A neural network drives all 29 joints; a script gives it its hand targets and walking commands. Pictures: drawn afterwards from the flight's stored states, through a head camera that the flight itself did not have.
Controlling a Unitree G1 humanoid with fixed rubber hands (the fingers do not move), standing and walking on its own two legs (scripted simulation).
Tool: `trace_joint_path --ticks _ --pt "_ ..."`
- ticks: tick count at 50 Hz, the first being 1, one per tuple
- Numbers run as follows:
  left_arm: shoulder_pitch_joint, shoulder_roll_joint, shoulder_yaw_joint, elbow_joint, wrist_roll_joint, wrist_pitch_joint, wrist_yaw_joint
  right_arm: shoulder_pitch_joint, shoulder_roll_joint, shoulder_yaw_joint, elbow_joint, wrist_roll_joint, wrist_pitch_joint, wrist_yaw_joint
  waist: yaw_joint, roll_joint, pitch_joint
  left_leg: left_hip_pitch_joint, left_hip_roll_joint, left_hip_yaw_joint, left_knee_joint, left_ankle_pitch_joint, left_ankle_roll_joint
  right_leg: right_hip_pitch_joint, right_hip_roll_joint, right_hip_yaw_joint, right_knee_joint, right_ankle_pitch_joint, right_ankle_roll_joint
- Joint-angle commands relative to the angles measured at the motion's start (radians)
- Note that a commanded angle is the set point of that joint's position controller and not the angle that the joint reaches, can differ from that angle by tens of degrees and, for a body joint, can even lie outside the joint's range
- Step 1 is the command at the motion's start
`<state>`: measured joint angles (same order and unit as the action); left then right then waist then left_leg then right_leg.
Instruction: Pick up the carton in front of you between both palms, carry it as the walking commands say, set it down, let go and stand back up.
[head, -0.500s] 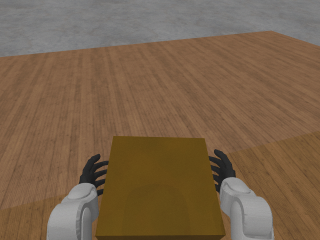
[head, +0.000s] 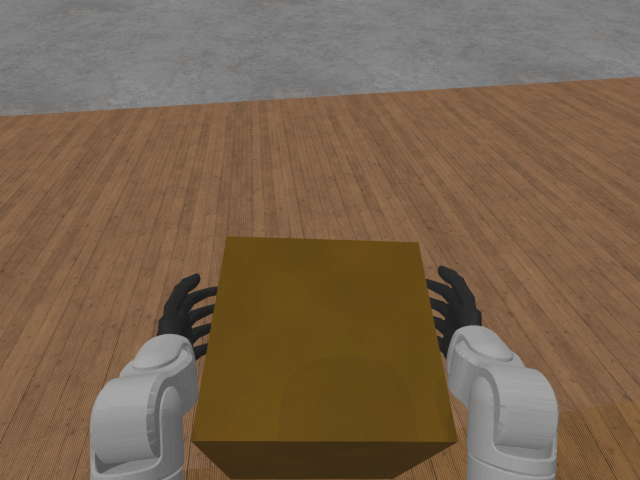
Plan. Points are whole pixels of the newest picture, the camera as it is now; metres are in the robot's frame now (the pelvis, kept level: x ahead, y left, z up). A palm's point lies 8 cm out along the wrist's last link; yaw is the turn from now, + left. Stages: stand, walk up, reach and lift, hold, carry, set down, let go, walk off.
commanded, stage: carry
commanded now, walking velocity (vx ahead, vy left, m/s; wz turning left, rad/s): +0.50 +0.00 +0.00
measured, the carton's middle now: (317, 369) +0.27 +0.01 +0.02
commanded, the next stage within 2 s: none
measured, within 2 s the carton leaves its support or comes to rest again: neither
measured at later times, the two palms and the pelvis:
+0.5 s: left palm (231, 131) +0.70 +0.17 +0.07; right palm (395, 136) +0.68 -0.13 +0.07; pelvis +0.33 +0.05 -0.01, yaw -2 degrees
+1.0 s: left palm (250, 63) +1.04 +0.18 +0.04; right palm (371, 61) +1.06 -0.12 +0.04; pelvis +0.70 +0.01 -0.05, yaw -2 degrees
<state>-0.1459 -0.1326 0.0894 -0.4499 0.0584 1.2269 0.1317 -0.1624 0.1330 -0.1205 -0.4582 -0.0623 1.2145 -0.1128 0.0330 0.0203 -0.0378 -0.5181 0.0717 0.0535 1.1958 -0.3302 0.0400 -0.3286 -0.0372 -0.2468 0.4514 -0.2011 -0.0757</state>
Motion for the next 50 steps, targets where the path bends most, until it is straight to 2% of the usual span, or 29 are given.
trace_joint_path --ticks 1,5,9,11,12,13,14,15,16,17,19,20,22,25,28,31,32,33,34,35,36,37,38,39,41,43,45,47,50 --pt "-0.627 -0.712 -0.676 -0.024 -0.356 -0.047 -0.157 -0.518 0.737 0.677 0.066 0.271 -0.028 0.115 0.006 -0.135 -0.250 -0.156 0.033 0.026 -0.241 0.124 -0.012 0.303 -0.238 0.225 -0.226 0.107 -0.101" --pt "-0.759 -0.606 -0.612 0.100 -0.326 -0.063 -0.116 -0.673 0.640 0.612 0.166 0.245 -0.043 0.069 0.008 -0.162 -0.182 -0.090 0.003 0.100 -0.494 0.241 -0.008 0.254 -0.184 0.131 -0.190 0.168 -0.090" --pt "-0.839 -0.562 -0.530 0.224 -0.291 -0.071 -0.064 -0.755 0.584 0.533 0.281 0.240 -0.047 0.039 -0.002 -0.168 -0.190 0.006 -0.029 0.126 -0.625 0.296 0.018 0.297 -0.188 0.125 -0.105 0.271 -0.056" --pt "-0.892 -0.587 -0.504 0.265 -0.275 -0.073 -0.045 -0.759 0.589 0.484 0.363 0.241 -0.053 0.032 -0.069 -0.087 -0.292 0.257 -0.089 0.156 -0.669 0.227 0.056 0.258 -0.138 0.064 0.157 0.416 -0.011" --pt "-0.922 -0.595 -0.489 0.287 -0.267 -0.074 -0.038 -0.786 0.592 0.459 0.390 0.241 -0.057 0.032 -0.128 -0.006 -0.363 0.449 -0.045 0.110 -0.687 0.198 0.069 0.158 -0.088 0.040 0.385 0.308 0.016" --pt "-0.947 -0.610 -0.475 0.301 -0.265 -0.073 -0.034 -0.818 0.570 0.432 0.415 0.237 -0.062 0.029 -0.126 0.262 -0.444 0.627 0.220 -0.305 -0.726 0.187 0.139 -0.067 -0.006 0.055 0.672 -0.020 0.065" --pt "-0.993 -0.624 -0.462 0.329 -0.267 -0.074 -0.030 -0.850 0.606 0.418 0.451 0.241 -0.069 0.029 -0.117 0.382 -0.475 0.768 0.296 -0.619 -0.827 0.228 0.222 -0.327 0.118 0.166 0.882 -0.378 0.078" --pt "-1.023 -0.675 -0.442 0.338 -0.262 -0.087 -0.026 -0.926 0.679 0.448 0.442 0.271 -0.074 0.038 -0.123 0.269 -0.478 0.836 0.272 -0.520 -0.796 0.316 0.240 -0.436 0.059 0.212 0.966 -0.339 0.037" --pt "-1.073 -0.722 -0.441 0.338 -0.266 -0.096 -0.029 -0.969 0.736 0.472 0.427 0.294 -0.086 0.049 -0.131 0.163 -0.460 0.782 0.254 -0.467 -0.751 0.455 0.212 -0.459 0.033 0.234 0.973 -0.320 0.024" --pt "-1.098 -0.771 -0.440 0.348 -0.267 -0.108 -0.033 -1.034 0.799 0.502 0.404 0.336 -0.097 0.064 -0.117 0.088 -0.464 0.696 0.240 -0.387 -0.753 0.458 0.177 -0.428 0.010 0.264 0.912 -0.272 0.016" --pt "-1.143 -0.823 -0.450 0.357 -0.262 -0.131 -0.041 -1.133 0.877 0.541 0.371 0.391 -0.122 0.083 -0.072 0.080 -0.467 0.545 0.234 -0.319 -0.807 0.317 0.158 -0.327 -0.028 0.264 0.808 -0.215 0.006" --pt "-1.127 -0.830 -0.454 0.368 -0.253 -0.141 -0.044 -1.154 0.900 0.555 0.365 0.399 -0.131 0.089 -0.068 0.096 -0.469 0.527 0.233 -0.293 -0.813 0.302 0.166 -0.315 -0.023 0.256 0.756 -0.210 0.004" --pt "-1.112 -0.853 -0.482 0.341 -0.256 -0.160 -0.051 -1.134 0.926 0.568 0.363 0.395 -0.149 0.093 -0.086 0.109 -0.467 0.563 0.228 -0.247 -0.799 0.404 0.190 -0.328 -0.025 0.239 0.636 -0.177 0.006" --pt "-1.067 -0.845 -0.506 0.310 -0.252 -0.174 -0.059 -1.056 0.911 0.582 0.355 0.373 -0.156 0.090 -0.107 0.072 -0.454 0.656 0.208 -0.178 -0.731 0.667 0.197 -0.381 -0.011 0.216 0.455 -0.088 0.016" --pt "-0.999 -0.810 -0.515 0.300 -0.238 -0.168 -0.067 -0.962 0.876 0.591 0.361 0.346 -0.150 0.088 -0.121 0.095 -0.434 0.695 0.145 -0.081 -0.661 0.809 0.158 -0.341 0.037 0.158 0.264 0.083 0.025" --pt "-1.008 -0.770 -0.531 0.254 -0.256 -0.151 -0.077 -0.948 0.834 0.601 0.320 0.342 -0.138 0.084 -0.138 0.096 -0.380 0.684 0.085 -0.016 -0.609 0.780 0.123 -0.250 0.089 0.101 0.061 0.233 0.023" --pt "-0.991 -0.750 -0.525 0.262 -0.255 -0.142 -0.078 -0.941 0.816 0.599 0.322 0.339 -0.130 0.081 -0.119 0.086 -0.371 0.643 0.067 0.012 -0.558 0.783 0.102 -0.153 0.108 0.081 -0.016 0.299 0.015" --pt "-0.961 -0.729 -0.509 0.284 -0.245 -0.132 -0.079 -0.921 0.796 0.594 0.335 0.332 -0.122 0.078 -0.078 0.059 -0.387 0.564 0.050 0.056 -0.458 0.752 0.071 0.015 0.108 0.068 -0.088 0.407 -0.001" --pt "-0.925 -0.709 -0.488 0.307 -0.230 -0.123 -0.079 -0.907 0.776 0.587 0.351 0.320 -0.111 0.074 -0.025 0.013 -0.398 0.417 0.034 0.074 -0.329 0.637 0.037 0.209 0.049 0.107 -0.073 0.477 -0.024" --pt "-0.887 -0.676 -0.462 0.326 -0.217 -0.115 -0.078 -0.920 0.758 0.578 0.361 0.310 -0.099 0.069 0.020 -0.105 -0.426 0.178 -0.014 0.060 -0.173 0.378 0.010 0.444 -0.102 0.281 0.042 0.792 -0.071" --pt "-0.892 -0.634 -0.450 0.332 -0.217 -0.106 -0.072 -0.920 0.753 0.561 0.377 0.307 -0.084 0.064 0.044 -0.281 -0.476 -0.110 -0.124 0.013 0.043 -0.185 -0.004 0.680 -0.292 0.574 0.127 1.073 -0.201" --pt "-0.890 -0.625 -0.449 0.332 -0.232 -0.095 -0.065 -0.899 0.728 0.526 0.401 0.300 -0.072 0.059 0.048 -0.298 -0.539 -0.233 -0.129 -0.048 0.182 -0.316 0.012 0.760 -0.373 0.702 0.142 0.951 -0.274" --pt "-0.917 -0.637 -0.453 0.323 -0.246 -0.091 -0.064 -0.914 0.734 0.516 0.405 0.298 -0.067 0.053 0.043 -0.241 -0.520 -0.295 -0.108 -0.076 0.199 -0.266 0.028 0.713 -0.363 0.736 0.106 0.709 -0.273" --pt "-0.985 -0.701 -0.489 0.272 -0.279 -0.098 -0.071 -0.947 0.779 0.537 0.366 0.305 -0.072 0.051 0.056 -0.164 -0.483 -0.347 -0.078 -0.085 0.141 -0.216 0.022 0.672 -0.319 0.696 0.070 0.555 -0.237" --pt "-1.119 -0.802 -0.554 0.168 -0.358 -0.116 -0.089 -1.003 0.832 0.534 0.313 0.310 -0.083 0.052 0.043 -0.079 -0.409 -0.280 -0.040 -0.086 0.009 -0.114 0.007 0.494 -0.259 0.600 0.031 0.566 -0.188" --pt "-1.169 -0.840 -0.585 0.162 -0.397 -0.130 -0.100 -0.977 0.837 0.523 0.339 0.276 -0.095 0.045 0.020 -0.098 -0.402 -0.209 -0.038 -0.065 -0.117 -0.049 0.000 0.406 -0.228 0.521 0.001 0.548 -0.154" --pt "-1.126 -0.844 -0.596 0.218 -0.404 -0.140 -0.109 -0.904 0.816 0.511 0.381 0.233 -0.109 0.038 0.031 -0.118 -0.402 -0.193 -0.056 -0.031 -0.229 0.052 -0.005 0.411 -0.192 0.452 0.009 0.638 -0.157" --pt "-1.093 -0.834 -0.598 0.250 -0.399 -0.150 -0.115 -0.882 0.805 0.516 0.389 0.212 -0.122 0.039 0.050 -0.106 -0.388 -0.167 -0.084 0.012 -0.426 0.231 -0.008 0.432 -0.106 0.350 0.045 0.720 -0.119" --pt "-1.070 -0.829 -0.604 0.271 -0.404 -0.162 -0.117 -0.877 0.778 0.521 0.366 0.202 -0.129 0.043 0.089 -0.105 -0.347 -0.013 -0.139 0.112 -0.724 0.567 -0.004 0.396 -0.006 0.231 0.116 0.577 -0.076"
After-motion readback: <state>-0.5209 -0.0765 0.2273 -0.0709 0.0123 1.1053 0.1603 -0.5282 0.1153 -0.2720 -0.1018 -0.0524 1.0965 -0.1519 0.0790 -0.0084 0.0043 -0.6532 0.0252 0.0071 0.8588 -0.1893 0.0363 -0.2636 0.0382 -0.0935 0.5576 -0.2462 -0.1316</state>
